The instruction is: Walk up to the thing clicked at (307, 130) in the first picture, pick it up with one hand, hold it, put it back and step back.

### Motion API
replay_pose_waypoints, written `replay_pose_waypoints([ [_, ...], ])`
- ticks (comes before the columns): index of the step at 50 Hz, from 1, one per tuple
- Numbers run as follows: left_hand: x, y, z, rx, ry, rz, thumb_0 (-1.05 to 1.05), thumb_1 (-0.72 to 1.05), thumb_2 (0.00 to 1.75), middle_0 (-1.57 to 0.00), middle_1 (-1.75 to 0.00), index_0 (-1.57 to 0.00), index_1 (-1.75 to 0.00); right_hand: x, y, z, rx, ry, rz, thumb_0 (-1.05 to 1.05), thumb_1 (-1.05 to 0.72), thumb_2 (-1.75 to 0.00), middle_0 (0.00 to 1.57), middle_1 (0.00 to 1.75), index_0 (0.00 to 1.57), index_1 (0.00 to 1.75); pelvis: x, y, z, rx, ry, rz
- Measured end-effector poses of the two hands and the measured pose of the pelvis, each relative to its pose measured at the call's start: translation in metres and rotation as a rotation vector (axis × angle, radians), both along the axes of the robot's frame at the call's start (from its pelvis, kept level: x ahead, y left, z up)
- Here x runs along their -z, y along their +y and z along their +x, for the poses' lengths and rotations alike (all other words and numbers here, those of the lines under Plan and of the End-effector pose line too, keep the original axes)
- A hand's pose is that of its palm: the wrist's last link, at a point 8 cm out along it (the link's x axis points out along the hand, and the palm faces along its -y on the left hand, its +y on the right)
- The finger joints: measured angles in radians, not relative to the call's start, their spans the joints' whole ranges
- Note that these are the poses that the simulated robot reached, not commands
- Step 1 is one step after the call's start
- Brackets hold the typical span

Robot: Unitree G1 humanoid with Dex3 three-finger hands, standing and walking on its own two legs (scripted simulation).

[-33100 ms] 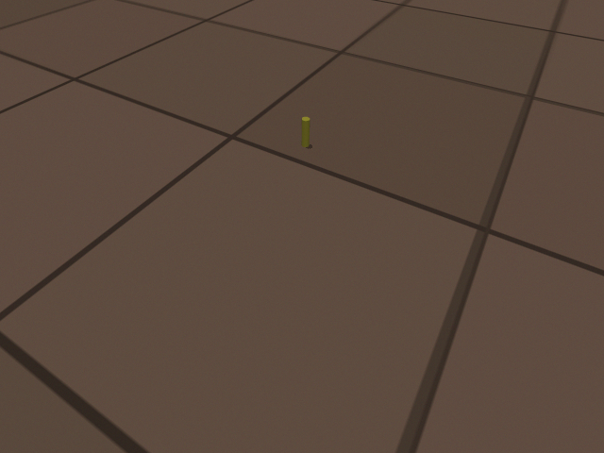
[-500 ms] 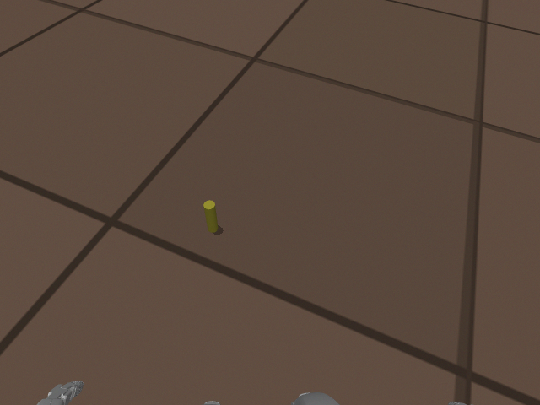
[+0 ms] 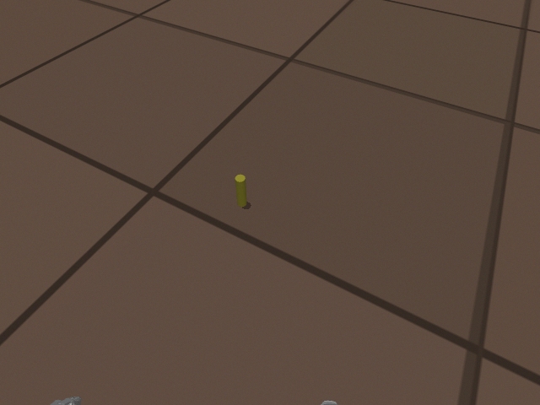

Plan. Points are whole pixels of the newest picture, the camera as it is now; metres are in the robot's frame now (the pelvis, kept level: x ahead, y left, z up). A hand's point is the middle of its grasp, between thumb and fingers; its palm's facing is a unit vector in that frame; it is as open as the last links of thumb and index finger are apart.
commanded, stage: step back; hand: left
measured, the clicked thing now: (241, 191) +1.07 +0.16 -0.66
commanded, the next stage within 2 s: stand in 0.92 s
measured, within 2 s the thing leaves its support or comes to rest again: neither
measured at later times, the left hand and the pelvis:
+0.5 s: hand out of the picture +0.02 +0.28 -0.14, palm faces +0.00 -0.93 -0.36, open 7.3 cm; pelvis -0.02 +0.01 +0.01, yaw -1 degrees
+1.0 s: hand out of the picture +0.16 +0.26 -0.12, palm faces -0.03 -0.94 -0.35, open 7.3 cm; pelvis +0.03 +0.01 +0.02, yaw -2 degrees
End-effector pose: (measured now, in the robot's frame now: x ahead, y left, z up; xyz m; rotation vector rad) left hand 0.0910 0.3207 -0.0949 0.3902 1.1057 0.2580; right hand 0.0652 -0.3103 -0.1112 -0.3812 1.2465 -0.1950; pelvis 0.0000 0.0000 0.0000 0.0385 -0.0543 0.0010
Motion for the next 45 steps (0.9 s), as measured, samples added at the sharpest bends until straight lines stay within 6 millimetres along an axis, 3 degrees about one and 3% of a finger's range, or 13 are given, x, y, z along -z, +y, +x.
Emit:
replay_pose_waypoints([
  [6,0.003,0.002,-0.037,-0.020,0.056,-0.047,0.00,0.91,0.90,-0.21,-0.30,-0.21,-0.30,-0.015,0.014,-0.022,0.006,-0.049,0.018,0.01,-0.90,-0.90,0.21,0.30,0.21,0.30,-0.011,0.003,-0.017,0.011,-0.002,-0.031],
  [15,0.004,-0.017,-0.075,-0.016,0.097,-0.060,0.01,0.91,0.90,-0.21,-0.30,-0.21,-0.30,-0.016,0.000,-0.019,0.028,-0.109,0.034,0.01,-0.90,-0.90,0.21,0.30,0.21,0.30,-0.013,-0.007,-0.029,0.038,-0.004,-0.064],
  [21,0.002,-0.012,-0.083,-0.041,0.097,-0.074,0.00,0.91,0.90,-0.21,-0.30,-0.21,-0.30,-0.019,0.000,-0.015,-0.001,-0.087,0.017,0.01,-0.91,-0.90,0.20,0.30,0.20,0.30,-0.015,0.004,-0.026,0.016,0.010,-0.053],
  [26,0.010,0.003,-0.070,-0.036,0.123,-0.080,0.01,0.91,0.90,-0.21,-0.30,-0.21,-0.30,-0.018,0.012,-0.016,0.019,-0.076,0.003,0.01,-0.91,-0.90,0.20,0.30,0.20,0.30,-0.012,0.016,-0.017,0.021,0.014,-0.030],
  [31,0.007,0.008,-0.040,-0.010,0.120,-0.066,0.01,0.91,0.90,-0.21,-0.30,-0.21,-0.30,-0.020,0.021,-0.016,0.039,-0.069,0.021,0.01,-0.91,-0.90,0.20,0.30,0.20,0.30,-0.015,0.014,-0.006,0.040,0.019,-0.034],
  [40,-0.002,-0.005,0.015,0.037,0.030,-0.044,0.00,0.91,0.90,-0.21,-0.30,-0.21,-0.30,-0.004,0.016,0.005,0.075,-0.060,0.047,0.01,-0.91,-0.90,0.21,0.30,0.20,0.30,-0.011,0.007,0.014,0.031,0.016,-0.050],
  [45,-0.006,-0.011,0.042,0.043,0.001,-0.062,0.00,0.91,0.90,-0.21,-0.30,-0.21,-0.30,-0.006,0.020,0.020,0.065,-0.064,0.057,0.01,-0.91,-0.90,0.20,0.30,0.20,0.30,-0.015,0.009,0.025,0.033,0.021,-0.037],
])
